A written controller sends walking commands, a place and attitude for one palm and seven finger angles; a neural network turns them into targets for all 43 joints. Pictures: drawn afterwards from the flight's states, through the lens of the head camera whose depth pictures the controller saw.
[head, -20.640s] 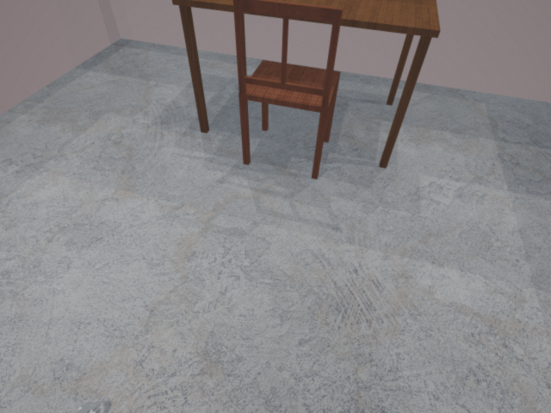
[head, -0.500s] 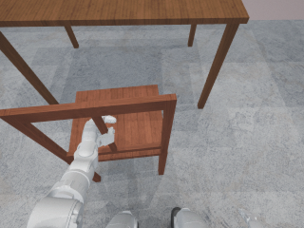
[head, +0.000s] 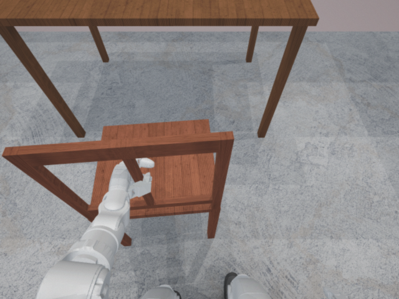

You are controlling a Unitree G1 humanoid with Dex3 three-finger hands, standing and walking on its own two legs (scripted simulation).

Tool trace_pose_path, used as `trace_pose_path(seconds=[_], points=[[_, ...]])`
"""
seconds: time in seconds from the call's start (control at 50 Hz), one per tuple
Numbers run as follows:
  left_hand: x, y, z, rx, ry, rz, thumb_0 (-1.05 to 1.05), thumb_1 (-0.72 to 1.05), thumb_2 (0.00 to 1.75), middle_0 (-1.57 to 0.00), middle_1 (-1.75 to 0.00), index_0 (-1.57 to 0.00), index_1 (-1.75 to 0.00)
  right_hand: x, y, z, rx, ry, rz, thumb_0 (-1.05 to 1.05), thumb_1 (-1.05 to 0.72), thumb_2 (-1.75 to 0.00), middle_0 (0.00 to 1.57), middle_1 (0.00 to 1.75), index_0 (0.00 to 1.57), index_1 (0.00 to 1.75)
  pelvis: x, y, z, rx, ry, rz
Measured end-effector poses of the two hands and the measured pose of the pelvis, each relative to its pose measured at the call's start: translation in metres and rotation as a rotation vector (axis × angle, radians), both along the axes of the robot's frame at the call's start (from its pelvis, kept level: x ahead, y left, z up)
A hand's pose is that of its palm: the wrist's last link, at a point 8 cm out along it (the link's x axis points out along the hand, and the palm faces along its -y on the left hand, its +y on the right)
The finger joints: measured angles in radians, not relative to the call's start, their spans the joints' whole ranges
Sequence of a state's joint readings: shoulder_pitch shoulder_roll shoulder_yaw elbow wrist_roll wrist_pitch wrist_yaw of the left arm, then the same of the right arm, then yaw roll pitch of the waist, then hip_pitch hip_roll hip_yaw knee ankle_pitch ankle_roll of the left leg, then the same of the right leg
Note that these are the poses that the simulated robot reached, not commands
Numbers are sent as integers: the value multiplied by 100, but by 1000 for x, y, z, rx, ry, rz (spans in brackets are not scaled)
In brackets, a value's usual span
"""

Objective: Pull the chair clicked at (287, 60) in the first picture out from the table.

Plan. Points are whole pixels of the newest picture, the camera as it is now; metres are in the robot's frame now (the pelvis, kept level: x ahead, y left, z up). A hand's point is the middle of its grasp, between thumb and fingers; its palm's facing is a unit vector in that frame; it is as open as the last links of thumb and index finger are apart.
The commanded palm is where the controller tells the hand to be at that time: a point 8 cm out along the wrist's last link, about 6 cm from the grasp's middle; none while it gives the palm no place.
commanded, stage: step backward, pulling the chair out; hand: left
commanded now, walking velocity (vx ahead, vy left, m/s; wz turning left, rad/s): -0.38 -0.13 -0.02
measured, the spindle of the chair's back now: (141, 183) +0.38 +0.15 -0.10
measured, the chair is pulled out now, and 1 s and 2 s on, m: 0.41 0.61 0.65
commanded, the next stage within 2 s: stop walking, hand still on the chair in 0.64 s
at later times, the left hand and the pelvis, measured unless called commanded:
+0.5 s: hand (140, 221) +0.27 +0.13 -0.06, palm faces -0.02 -0.99 -0.17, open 5.1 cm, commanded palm +0.27 +0.18 -0.05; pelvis -0.09 +0.01 +0.00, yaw -1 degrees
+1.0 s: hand (139, 279) +0.16 +0.12 -0.06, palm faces +0.00 -0.98 -0.18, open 5.1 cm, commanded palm +0.15 +0.17 -0.03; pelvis -0.17 +0.00 +0.01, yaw -2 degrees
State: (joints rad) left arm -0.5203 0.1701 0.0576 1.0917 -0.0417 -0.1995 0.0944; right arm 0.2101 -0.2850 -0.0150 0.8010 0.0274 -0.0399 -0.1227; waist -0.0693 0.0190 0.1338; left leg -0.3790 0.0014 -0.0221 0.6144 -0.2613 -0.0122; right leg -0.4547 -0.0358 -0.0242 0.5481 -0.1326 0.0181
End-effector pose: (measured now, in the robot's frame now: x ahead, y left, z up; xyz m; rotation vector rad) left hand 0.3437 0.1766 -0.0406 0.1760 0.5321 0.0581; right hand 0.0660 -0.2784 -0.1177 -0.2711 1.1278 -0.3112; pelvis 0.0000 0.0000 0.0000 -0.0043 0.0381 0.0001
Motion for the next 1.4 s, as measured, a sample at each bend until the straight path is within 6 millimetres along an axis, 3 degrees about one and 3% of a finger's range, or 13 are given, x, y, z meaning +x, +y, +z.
trace_pose_path(seconds=[0.1, 0.28, 0.46, 0.58, 0.68, 0.76, 0.92, 1.02, 1.18, 1.3, 1.4], points=[[-16, 4, 0, -9, 6, -14, 3, 73, 80, -32, -126, -50, -145, -14, 6, 7, -7, -1, 11, 1, -90, -90, 20, 30, 20, 30, -15, 2, 3, -4, -9, -26], [-44, 2, 0, 10, 0, 16, 3, 71, 81, -36, -124, -50, -145, -38, 15, -5, 86, -33, 5, 1, -90, -90, 21, 30, 20, 30, -49, -15, 0, -30, -19, -41], [-77, 4, 1, -6, 16, -17, 3, 72, 80, -32, -125, -50, -145, -77, 7, 5, -20, -2, 6, 1, -90, -90, 21, 30, 20, 30, -85, 10, 1, 12, -2, -1], [-105, 10, 2, -18, 29, -22, 4, 74, 81, -31, -126, -50, -145, -100, 23, 12, 18, -4, 21, 1, -90, -90, 20, 30, 20, 30, -106, 11, 8, -15, -9, -40], [-126, 11, 2, -4, 30, -6, 4, 72, 81, -33, -125, -50, -145, -122, 34, 1, 108, -4, 38, 1, -90, -90, 20, 30, 20, 30, -125, -3, 6, -14, -3, -62], [-145, 6, 3, 10, 35, 20, 3, 71, 80, -36, -122, -50, -145, -143, 29, -11, 150, 2, 9, 1, -90, -90, 21, 30, 20, 30, -145, -12, 6, -45, -15, -65], [-181, -6, 4, 11, 36, 18, 3, 71, 80, -35, -123, -50, -145, -173, 0, 2, 51, -26, -33, 1, -90, -90, 21, 30, 20, 30, -164, -6, 6, 2, -22, -33], [-202, -7, 3, -6, 41, -13, 2, 71, 79, -31, -126, -50, -145, -175, -1, 16, 2, -52, -30, 1, -90, -90, 20, 30, 20, 30, -174, 3, 9, 15, -53, -44], [-232, -2, 3, -12, 43, -25, 3, 71, 80, -31, -127, -50, -145, -154, 28, 21, 77, -124, 19, 1, -90, -90, 20, 30, 20, 30, -170, 1, 12, -1, -63, -52], [-242, 0, 4, -6, 47, -3, 3, 71, 83, -32, -126, -50, -145, -132, 43, 19, 130, -176, 41, 1, -90, -90, 20, 30, 20, 30, -162, -3, 13, -3, -61, -61], [-244, 0, 4, -2, 49, 9, 4, 71, 84, -33, -125, -50, -145, -120, 39, 21, 128, -200, 45, 1, -90, -90, 21, 30, 20, 30, -157, -6, 14, -1, -61, -61]])
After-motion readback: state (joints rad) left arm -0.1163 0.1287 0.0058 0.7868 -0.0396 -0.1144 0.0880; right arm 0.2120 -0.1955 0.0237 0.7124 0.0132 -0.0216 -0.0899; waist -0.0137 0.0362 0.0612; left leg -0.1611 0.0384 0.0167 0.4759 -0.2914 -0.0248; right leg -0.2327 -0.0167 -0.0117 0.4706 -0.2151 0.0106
